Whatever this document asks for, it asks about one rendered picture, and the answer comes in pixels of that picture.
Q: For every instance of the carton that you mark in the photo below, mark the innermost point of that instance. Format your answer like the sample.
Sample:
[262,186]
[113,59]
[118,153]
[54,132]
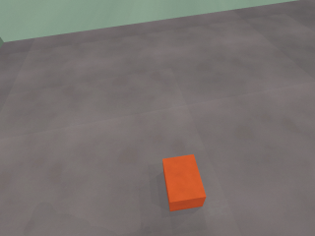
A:
[183,182]

